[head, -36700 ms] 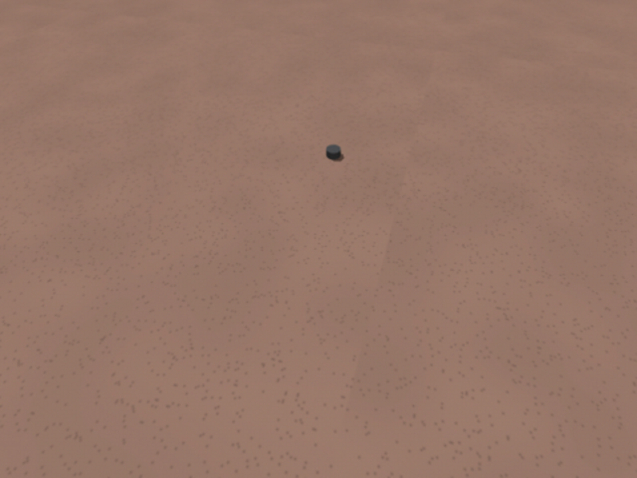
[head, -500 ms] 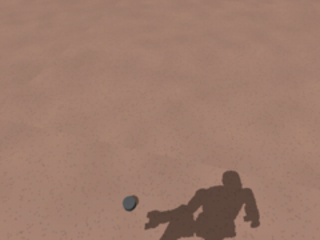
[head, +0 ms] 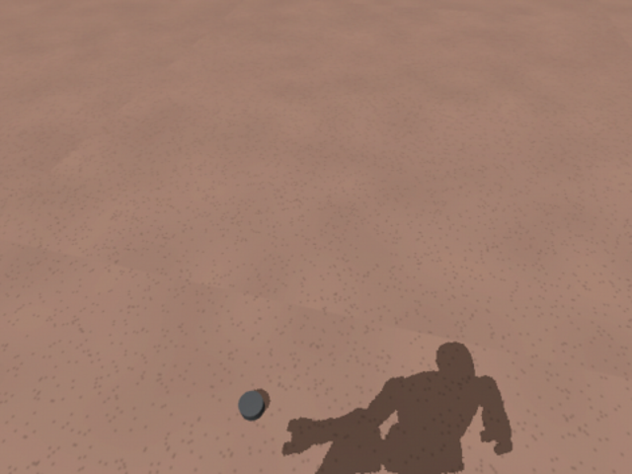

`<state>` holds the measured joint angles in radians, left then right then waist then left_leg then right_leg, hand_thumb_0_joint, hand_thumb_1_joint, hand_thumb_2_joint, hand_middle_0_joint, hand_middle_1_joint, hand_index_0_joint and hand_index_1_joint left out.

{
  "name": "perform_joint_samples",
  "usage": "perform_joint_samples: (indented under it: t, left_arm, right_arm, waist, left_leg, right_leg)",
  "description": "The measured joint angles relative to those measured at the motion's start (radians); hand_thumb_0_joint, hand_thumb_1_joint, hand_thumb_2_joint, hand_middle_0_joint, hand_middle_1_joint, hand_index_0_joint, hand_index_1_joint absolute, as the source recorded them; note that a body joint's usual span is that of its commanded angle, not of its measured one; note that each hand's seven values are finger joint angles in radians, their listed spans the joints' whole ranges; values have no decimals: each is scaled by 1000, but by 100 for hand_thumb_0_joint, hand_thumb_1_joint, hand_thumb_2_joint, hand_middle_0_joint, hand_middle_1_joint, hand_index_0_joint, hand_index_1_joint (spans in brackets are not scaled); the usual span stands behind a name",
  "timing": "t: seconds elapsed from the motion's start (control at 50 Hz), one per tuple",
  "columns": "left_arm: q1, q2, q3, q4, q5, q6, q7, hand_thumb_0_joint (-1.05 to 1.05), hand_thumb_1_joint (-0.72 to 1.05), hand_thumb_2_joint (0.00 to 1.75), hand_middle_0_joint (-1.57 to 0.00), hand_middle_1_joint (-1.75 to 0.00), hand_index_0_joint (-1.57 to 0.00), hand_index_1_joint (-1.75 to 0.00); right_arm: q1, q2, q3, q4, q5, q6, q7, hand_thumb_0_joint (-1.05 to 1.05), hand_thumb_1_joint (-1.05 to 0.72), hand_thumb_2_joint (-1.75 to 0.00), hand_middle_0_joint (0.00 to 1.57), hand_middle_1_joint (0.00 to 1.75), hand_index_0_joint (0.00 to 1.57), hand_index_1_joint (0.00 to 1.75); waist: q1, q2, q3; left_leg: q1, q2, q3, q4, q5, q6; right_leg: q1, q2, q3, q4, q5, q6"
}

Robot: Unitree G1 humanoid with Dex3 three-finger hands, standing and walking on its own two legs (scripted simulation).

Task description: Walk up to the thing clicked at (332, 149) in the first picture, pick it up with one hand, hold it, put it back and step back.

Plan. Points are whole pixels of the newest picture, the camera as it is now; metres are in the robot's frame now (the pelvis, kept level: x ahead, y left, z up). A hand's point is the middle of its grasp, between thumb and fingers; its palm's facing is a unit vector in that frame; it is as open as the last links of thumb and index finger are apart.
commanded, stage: stand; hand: left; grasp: from above
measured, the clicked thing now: (251, 405) +0.44 +0.24 -0.76
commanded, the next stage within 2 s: step back in 0.30 s
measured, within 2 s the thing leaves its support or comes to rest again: neither
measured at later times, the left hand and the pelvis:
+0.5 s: hand out of the picture +0.07 +0.28 -0.17, palm faces -0.01 -0.93 -0.37, open 7.4 cm; pelvis -0.03 +0.02 -0.01, yaw +0 degrees
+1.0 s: hand out of the picture +0.01 +0.31 -0.18, palm faces -0.12 -0.91 -0.39, open 7.4 cm; pelvis -0.10 +0.06 -0.03, yaw -5 degrees
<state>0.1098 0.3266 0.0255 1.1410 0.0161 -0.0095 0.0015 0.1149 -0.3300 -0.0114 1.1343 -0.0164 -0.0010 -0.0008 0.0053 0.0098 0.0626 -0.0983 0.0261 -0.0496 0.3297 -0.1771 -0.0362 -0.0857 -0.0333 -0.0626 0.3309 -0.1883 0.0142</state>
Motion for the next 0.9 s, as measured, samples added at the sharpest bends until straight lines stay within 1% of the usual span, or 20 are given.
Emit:
perform_joint_samples:
  t: [0.3, 0.36, 0.38, 0.42, 0.44, 0.48, 0.5, 0.52, 0.54, 0.58, 0.6, 0.62, 0.64, 0.66, 0.68, 0.7, 0.74, 0.8, 0.86, 0.9]
  left_arm:
    - [13, 4, -6, -3, -2, -1, -4, 1, 90, 90, -21, -30, -21, -30]
    - [6, 7, 14, -29, -15, 2, -2, 1, 90, 90, -21, -30, -21, -30]
    - [-1, 10, 20, -41, -17, 3, 0, 1, 90, 90, -21, -30, -21, -30]
    - [-16, 16, 30, -66, -19, 9, 3, 1, 90, 90, -21, -30, -21, -30]
    - [-24, 19, 33, -79, -16, 13, 5, 1, 90, 90, -21, -30, -21, -30]
    - [-35, 26, 39, -107, -6, 22, 8, 1, 90, 90, -21, -30, -21, -30]
    - [-38, 31, 41, -121, -2, 26, 9, 1, 90, 90, -21, -30, -21, -30]
    - [-43, 37, 41, -133, 2, 30, 10, 1, 90, 90, -21, -30, -21, -30]
    - [-49, 44, 41, -145, 4, 35, 11, 1, 90, 90, -21, -30, -21, -30]
    - [-63, 59, 40, -171, 2, 45, 12, 1, 90, 90, -21, -30, -21, -30]
    - [-79, 69, 41, -183, -4, 50, 14, 1, 90, 90, -21, -30, -21, -30]
    - [-96, 79, 45, -194, -8, 57, 19, 1, 90, 90, -21, -30, -21, -30]
    - [-107, 87, 48, -205, -10, 63, 24, 1, 90, 90, -21, -30, -21, -30]
    - [-112, 90, 49, -214, -11, 66, 30, 1, 90, 90, -21, -30, -21, -30]
    - [-112, 90, 48, -220, -11, 68, 35, 1, 90, 90, -21, -30, -21, -30]
    - [-111, 87, 45, -225, -12, 70, 37, 1, 90, 90, -21, -30, -21, -30]
    - [-99, 79, 37, -233, -17, 71, 36, 1, 90, 90, -20, -30, -21, -30]
    - [-63, 65, 31, -243, -13, 68, 29, 1, 90, 90, -21, -30, -21, -30]
    - [-27, 57, 31, -240, -9, 70, 24, 1, 90, 90, -21, -30, -21, -30]
    - [-10, 54, 33, -238, -6, 72, 21, 1, 90, 90, -21, -30, -21, -30]
  right_arm:
    - [9, -5, 3, 3, 1, 1, 3, 1, -90, -89, 21, 30, 21, 30]
    - [-12, -17, -3, -21, 12, 15, 10, 1, -90, -89, 21, 30, 21, 30]
    - [-21, -23, -6, -33, 16, 18, 10, 1, -90, -89, 21, 30, 21, 30]
    - [-37, -37, -13, -59, 21, 24, 10, 1, -90, -89, 21, 30, 21, 30]
    - [-42, -44, -19, -71, 22, 29, 11, 1, -90, -89, 21, 30, 21, 30]
    - [-44, -58, -30, -96, 20, 40, 14, 1, -90, -89, 21, 30, 21, 30]
    - [-40, -64, -34, -108, 20, 45, 16, 0, -90, -89, 21, 30, 21, 30]
    - [-32, -68, -38, -119, 20, 47, 19, 0, -90, -89, 21, 30, 21, 30]
    - [-22, -71, -41, -128, 20, 47, 21, 0, -91, -89, 21, 30, 21, 30]
    - [4, -80, -46, -142, 15, 42, 21, 0, -91, -89, 21, 30, 21, 30]
    - [9, -74, -50, -142, 8, 39, 17, 0, -91, -89, 21, 30, 21, 30]
    - [11, -61, -51, -141, 0, 37, 14, 0, -91, -89, 21, 30, 21, 30]
    - [14, -48, -49, -142, -5, 36, 12, 0, -91, -89, 21, 30, 21, 30]
    - [20, -37, -45, -145, -8, 35, 11, 0, -91, -89, 21, 30, 21, 30]
    - [27, -28, -42, -150, -10, 36, 10, 0, -91, -89, 21, 30, 21, 30]
    - [33, -21, -40, -155, -13, 38, 7, 0, -90, -89, 21, 30, 21, 30]
    - [38, -13, -38, -164, -18, 41, -2, 1, -90, -89, 21, 30, 21, 30]
    - [31, -10, -42, -188, -13, 38, -15, 1, -90, -89, 21, 30, 21, 30]
    - [20, -5, -44, -218, -7, 31, -22, 1, -90, -89, 21, 30, 21, 30]
    - [11, -3, -44, -237, -6, 28, -22, 1, -90, -89, 21, 30, 21, 30]
  waist:
    - [-1, 1, 2]
    - [-6, 7, 21]
    - [-8, 11, 36]
    - [-11, 14, 67]
    - [-12, 13, 81]
    - [-9, 2, 98]
    - [-11, -5, 101]
    - [-15, -11, 100]
    - [-19, -16, 99]
    - [-28, -17, 92]
    - [-28, -32, 100]
    - [-23, -53, 117]
    - [-20, -68, 132]
    - [-23, -75, 139]
    - [-29, -75, 142]
    - [-35, -74, 143]
    - [-36, -71, 140]
    - [-31, -64, 142]
    - [-29, -62, 146]
    - [-29, -59, 150]
  left_leg:
    - [-6, 3, 1, -1, 2, -2]
    - [-57, 6, -2, 67, -22, 1]
    - [-78, 7, -3, 100, -32, 5]
    - [-132, 2, 0, 182, -41, 23]
    - [-160, -7, 1, 241, -73, 33]
    - [-207, -39, 6, 371, -192, 50]
    - [-220, -52, 11, 415, -232, 58]
    - [-224, -59, 16, 436, -248, 65]
    - [-219, -62, 22, 431, -237, 68]
    - [-183, -51, 26, 340, -147, 71]
    - [-181, -60, 30, 333, -186, 75]
    - [-183, -71, 39, 339, -193, 81]
    - [-183, -74, 45, 337, -187, 85]
    - [-184, -73, 44, 328, -174, 88]
    - [-184, -70, 39, 310, -158, 89]
    - [-181, -67, 36, 285, -139, 91]
    - [-178, -65, 43, 236, -104, 95]
    - [-174, -66, 69, 204, -78, 103]
    - [-178, -70, 97, 211, -75, 110]
    - [-187, -71, 112, 229, -77, 113]
  right_leg:
    - [-8, 3, 1, 1, 1, -2]
    - [-48, 6, 1, 47, -12, -5]
    - [-62, 8, 0, 64, -15, -6]
    - [-92, 5, 0, 98, -21, -8]
    - [-107, 0, 2, 117, -25, -7]
    - [-142, -17, 15, 159, -35, -2]
    - [-160, -27, 21, 178, -40, 2]
    - [-178, -35, 24, 197, -45, 7]
    - [-196, -42, 25, 219, -52, 13]
    - [-241, -47, 21, 279, -74, 28]
    - [-269, -49, 42, 325, -86, 13]
    - [-294, -30, 95, 389, -156, -5]
    - [-316, 2, 144, 461, -237, -18]
    - [-336, 40, 176, 532, -298, -27]
    - [-353, 76, 198, 594, -333, -34]
    - [-367, 105, 212, 647, -344, -38]
    - [-388, 136, 223, 725, -318, -38]
    - [-375, 137, 214, 755, -276, -21]
    - [-323, 117, 205, 689, -278, -1]
    - [-283, 102, 192, 617, -286, 5]
